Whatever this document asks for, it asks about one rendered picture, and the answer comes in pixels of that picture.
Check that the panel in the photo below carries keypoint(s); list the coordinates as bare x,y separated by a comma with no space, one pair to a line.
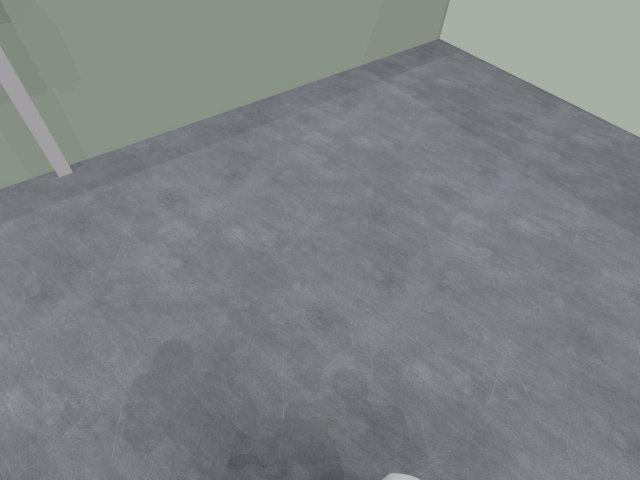
29,113

